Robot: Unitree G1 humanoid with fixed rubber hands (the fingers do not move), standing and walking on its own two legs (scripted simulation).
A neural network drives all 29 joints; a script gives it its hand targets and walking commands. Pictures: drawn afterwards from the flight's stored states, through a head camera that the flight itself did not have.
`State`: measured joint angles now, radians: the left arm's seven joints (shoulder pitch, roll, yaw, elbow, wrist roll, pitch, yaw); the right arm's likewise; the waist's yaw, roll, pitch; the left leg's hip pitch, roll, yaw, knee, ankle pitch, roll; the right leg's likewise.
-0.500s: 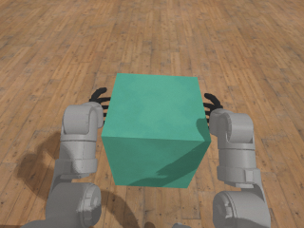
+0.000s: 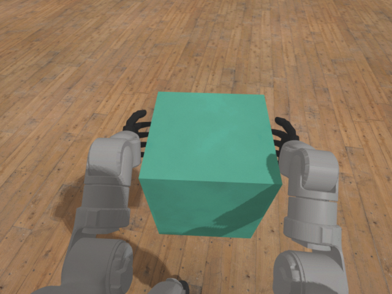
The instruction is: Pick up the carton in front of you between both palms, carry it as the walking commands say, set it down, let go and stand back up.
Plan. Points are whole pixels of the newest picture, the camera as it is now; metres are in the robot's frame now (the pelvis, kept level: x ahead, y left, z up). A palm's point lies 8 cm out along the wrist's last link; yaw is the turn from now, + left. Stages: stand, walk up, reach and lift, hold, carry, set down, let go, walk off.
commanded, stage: carry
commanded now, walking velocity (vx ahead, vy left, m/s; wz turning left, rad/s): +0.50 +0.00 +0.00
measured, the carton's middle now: (207, 169) +0.36 +0.03 +0.06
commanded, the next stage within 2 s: none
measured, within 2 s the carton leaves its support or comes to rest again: neither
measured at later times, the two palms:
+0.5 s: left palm (176, 102) +0.67 +0.17 -0.02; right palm (268, 114) +0.66 -0.13 -0.02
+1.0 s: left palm (171, 48) +0.90 +0.23 +0.05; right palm (251, 53) +0.91 -0.07 +0.05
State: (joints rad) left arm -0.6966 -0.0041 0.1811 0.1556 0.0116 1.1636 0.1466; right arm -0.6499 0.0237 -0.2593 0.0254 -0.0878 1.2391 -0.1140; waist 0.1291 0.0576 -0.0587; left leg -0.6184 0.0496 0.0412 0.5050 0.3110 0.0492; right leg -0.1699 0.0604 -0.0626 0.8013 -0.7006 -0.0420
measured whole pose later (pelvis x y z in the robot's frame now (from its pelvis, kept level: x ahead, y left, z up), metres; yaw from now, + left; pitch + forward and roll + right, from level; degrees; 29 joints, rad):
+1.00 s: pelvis +0.63 +0.07 -0.06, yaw +3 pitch +4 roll +1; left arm -0.27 -0.15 0.18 -0.20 0.10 1.18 0.08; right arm -0.24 0.15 -0.17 -0.25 -0.11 1.20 -0.11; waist 0.01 0.00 -0.15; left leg -0.49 0.05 0.16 0.47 -0.08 -0.02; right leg 0.00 -0.03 -0.10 0.27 -0.34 -0.01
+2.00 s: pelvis +1.11 +0.10 -0.06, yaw +2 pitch +3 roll +0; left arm -0.18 -0.14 0.13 -0.28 0.12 1.22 0.08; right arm -0.18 0.14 -0.12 -0.27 -0.12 1.22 -0.08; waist 0.01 -0.02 -0.16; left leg -0.29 0.06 0.17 0.49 -0.25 0.01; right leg -0.22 -0.07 -0.20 0.49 -0.30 0.00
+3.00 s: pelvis +1.09 +0.10 -0.06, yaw +1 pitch +2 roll +0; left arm -0.23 -0.15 0.20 0.20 0.25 0.73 0.01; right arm -0.23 0.14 -0.19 0.20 -0.25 0.73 -0.01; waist 0.00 0.00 -0.12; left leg -0.31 0.07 0.18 0.51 -0.24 0.02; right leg -0.25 -0.07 -0.18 0.52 -0.29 0.00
